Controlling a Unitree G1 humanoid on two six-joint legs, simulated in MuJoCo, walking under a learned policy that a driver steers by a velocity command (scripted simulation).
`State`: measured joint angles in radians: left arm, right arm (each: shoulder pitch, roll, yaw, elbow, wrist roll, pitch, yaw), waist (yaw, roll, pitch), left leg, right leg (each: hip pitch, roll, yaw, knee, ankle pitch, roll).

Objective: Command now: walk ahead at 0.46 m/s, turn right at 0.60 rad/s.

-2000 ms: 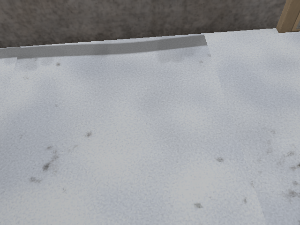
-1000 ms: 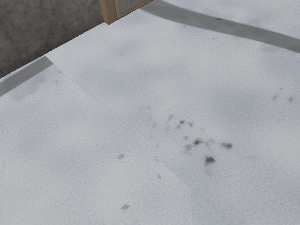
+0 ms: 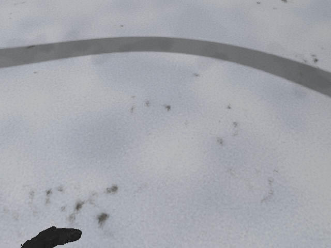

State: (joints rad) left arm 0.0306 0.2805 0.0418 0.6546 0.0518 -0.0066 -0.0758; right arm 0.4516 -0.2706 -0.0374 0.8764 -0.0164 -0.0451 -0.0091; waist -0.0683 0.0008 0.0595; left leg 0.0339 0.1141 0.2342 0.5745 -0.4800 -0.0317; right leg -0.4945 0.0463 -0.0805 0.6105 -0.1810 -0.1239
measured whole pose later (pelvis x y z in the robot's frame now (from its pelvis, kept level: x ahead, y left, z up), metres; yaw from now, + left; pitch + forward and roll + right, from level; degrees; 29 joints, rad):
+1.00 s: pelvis +0.32 -0.05 +0.02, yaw -16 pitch -1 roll -1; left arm 0.26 0.23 0.00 0.93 0.02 0.01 0.04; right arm 0.27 -0.24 -0.01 0.86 -0.01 0.02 0.01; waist -0.03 0.03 0.01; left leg -0.33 -0.04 0.01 0.53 -0.26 0.06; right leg -0.17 0.04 0.01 0.46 -0.28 -0.03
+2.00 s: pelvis +0.73 -0.06 +0.03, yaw -11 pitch +0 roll +0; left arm 0.29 0.26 0.05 0.90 0.01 -0.03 -0.01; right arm 0.14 -0.26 -0.02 0.78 -0.04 -0.01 -0.01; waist 0.02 0.03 0.11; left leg -0.60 0.05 -0.06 1.05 -0.31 -0.03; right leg -0.24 0.14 0.04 0.37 -0.12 -0.13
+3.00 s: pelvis +1.00 -0.15 +0.03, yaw -18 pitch +0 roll +0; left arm 0.28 0.22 0.02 0.90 0.02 -0.08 0.01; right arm 0.31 -0.26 -0.06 0.93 -0.03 -0.03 0.02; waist -0.01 0.05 0.03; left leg -0.50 0.02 -0.03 1.04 -0.27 0.06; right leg -0.09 0.04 -0.11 0.30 -0.21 -0.07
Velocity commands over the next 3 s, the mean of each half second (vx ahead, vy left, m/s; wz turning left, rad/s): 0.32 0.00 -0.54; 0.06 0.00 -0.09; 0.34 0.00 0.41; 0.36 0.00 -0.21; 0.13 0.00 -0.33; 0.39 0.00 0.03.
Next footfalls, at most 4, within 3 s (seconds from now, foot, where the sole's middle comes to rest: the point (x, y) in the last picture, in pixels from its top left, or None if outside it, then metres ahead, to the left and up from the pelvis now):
0.48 left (165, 242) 0.45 0.00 -0.75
0.88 right None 0.31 -0.16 -0.75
1.26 left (151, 238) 0.47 0.05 -0.75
1.74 right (186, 158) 0.81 -0.12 -0.75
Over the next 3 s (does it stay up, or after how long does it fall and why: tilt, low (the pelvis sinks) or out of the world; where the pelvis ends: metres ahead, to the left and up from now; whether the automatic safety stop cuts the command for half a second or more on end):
stays up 1.00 -0.15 0.03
